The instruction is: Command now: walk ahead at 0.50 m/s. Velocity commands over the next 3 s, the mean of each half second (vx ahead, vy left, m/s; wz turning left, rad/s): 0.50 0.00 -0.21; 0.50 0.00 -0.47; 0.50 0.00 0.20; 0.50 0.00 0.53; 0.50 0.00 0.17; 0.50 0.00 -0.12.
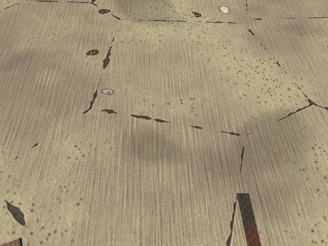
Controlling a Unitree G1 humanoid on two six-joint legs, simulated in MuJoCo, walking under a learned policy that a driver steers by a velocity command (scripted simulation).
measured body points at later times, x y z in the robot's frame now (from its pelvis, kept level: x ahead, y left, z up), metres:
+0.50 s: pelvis +0.28 -0.06 -0.02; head +0.32 -0.07 +0.43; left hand +0.48 +0.17 -0.12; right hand +0.27 -0.33 -0.16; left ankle +0.10 +0.08 -0.66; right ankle +0.36 -0.15 -0.74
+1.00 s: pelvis +0.57 -0.08 -0.01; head +0.59 -0.09 +0.44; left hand +0.70 +0.16 -0.14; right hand +0.66 -0.39 -0.09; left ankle +0.68 -0.02 -0.74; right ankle +0.39 -0.15 -0.68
